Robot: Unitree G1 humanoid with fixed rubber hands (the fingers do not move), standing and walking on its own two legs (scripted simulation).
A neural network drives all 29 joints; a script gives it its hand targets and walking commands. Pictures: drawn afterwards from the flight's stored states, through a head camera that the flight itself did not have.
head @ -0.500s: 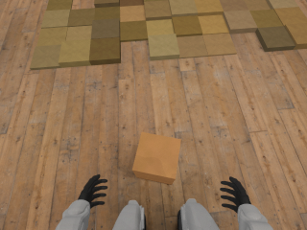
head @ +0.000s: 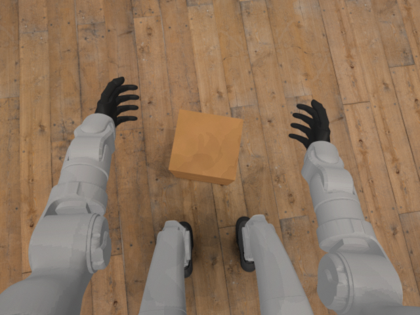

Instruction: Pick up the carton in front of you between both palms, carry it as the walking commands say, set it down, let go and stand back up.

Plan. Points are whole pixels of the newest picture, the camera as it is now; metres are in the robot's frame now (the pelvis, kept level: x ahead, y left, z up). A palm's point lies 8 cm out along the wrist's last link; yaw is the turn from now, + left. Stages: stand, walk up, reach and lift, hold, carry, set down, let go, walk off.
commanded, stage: reach and lift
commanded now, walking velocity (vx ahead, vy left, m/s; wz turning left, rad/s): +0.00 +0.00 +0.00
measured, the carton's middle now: (206, 151) +0.48 +0.00 -0.53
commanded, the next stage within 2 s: none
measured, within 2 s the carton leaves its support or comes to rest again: leaves its support in 1.90 s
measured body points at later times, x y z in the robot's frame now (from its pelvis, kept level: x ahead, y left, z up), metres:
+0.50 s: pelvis +0.02 +0.00 -0.07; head +0.33 +0.02 +0.25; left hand +0.54 +0.18 -0.22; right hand +0.46 -0.20 -0.21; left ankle +0.08 +0.11 -0.62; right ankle +0.09 -0.14 -0.62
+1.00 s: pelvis -0.04 +0.00 -0.26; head +0.32 +0.01 +0.00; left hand +0.53 +0.17 -0.44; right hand +0.45 -0.20 -0.44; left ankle +0.08 +0.11 -0.62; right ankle +0.08 -0.14 -0.62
